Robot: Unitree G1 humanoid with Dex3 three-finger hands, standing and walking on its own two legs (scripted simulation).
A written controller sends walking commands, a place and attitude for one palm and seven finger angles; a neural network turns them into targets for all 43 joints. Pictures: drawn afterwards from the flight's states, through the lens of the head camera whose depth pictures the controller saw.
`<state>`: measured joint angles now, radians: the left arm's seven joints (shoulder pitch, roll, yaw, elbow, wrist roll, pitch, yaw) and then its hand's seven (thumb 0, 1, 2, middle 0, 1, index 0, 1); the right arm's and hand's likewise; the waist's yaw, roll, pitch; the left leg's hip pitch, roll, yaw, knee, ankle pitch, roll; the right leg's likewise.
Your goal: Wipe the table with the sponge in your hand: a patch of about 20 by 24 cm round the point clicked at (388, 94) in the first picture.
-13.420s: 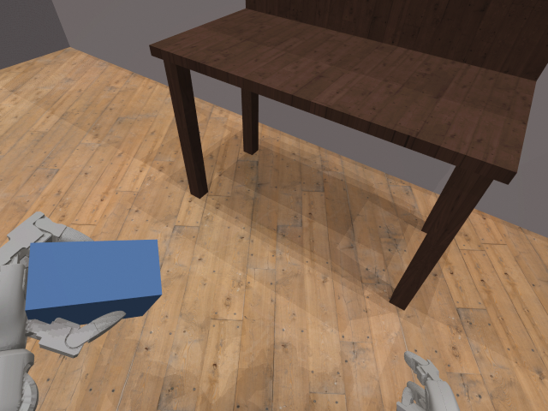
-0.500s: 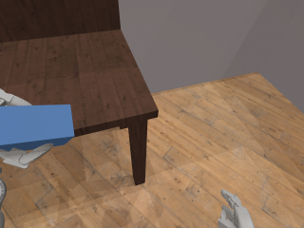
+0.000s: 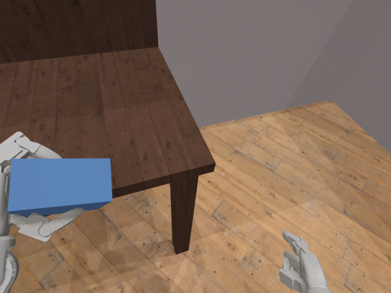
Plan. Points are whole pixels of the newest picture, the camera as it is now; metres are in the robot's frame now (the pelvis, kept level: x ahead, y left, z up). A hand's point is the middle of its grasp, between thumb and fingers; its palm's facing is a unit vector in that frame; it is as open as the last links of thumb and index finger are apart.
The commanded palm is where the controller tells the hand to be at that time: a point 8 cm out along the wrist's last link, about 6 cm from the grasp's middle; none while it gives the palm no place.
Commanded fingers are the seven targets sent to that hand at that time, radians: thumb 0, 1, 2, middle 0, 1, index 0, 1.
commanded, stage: shuffle to correct the standing spot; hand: left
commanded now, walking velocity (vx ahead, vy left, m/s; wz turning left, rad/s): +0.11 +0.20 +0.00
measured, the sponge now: (76, 187) +0.24 +0.21 +0.15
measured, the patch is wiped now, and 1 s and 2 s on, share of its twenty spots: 0.00 0.00 0.00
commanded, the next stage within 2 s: come to a stop and stand still in 1.48 s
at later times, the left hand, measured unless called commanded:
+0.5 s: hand (25, 180) +0.23 +0.28 +0.16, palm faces +0.40 -0.83 -0.40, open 10.3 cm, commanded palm +0.17 +0.31 +0.19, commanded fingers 0.00 0.10 1.30 -1.20 -1.60 -1.20 -1.60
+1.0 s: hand out of the picture +0.22 +0.30 +0.18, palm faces +0.38 -0.84 -0.38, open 10.3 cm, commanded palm +0.17 +0.35 +0.19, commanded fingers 0.00 0.10 1.30 -1.20 -1.60 -1.20 -1.60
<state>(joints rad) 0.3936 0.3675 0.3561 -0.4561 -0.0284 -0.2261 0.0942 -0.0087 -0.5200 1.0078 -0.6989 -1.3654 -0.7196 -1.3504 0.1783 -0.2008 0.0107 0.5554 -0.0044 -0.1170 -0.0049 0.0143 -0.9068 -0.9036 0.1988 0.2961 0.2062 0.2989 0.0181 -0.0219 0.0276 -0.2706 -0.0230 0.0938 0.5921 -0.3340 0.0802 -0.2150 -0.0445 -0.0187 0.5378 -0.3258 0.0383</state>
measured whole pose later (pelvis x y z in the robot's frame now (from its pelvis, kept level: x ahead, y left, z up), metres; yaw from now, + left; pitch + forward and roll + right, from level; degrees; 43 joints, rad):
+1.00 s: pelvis +0.00 +0.07 +0.01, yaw -1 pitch -1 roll +4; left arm 0.45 0.33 0.33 -0.50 -0.02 -0.19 0.13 -0.01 -0.52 1.01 -0.70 -1.36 -0.72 -1.35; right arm 0.22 -0.23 -0.02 0.61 -0.02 -0.08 -0.04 0.02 -0.91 -0.90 0.20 0.30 0.20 0.30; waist 0.03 -0.08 0.05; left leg -0.40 0.09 0.05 0.73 -0.27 0.00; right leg -0.30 -0.14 -0.14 0.58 -0.26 -0.03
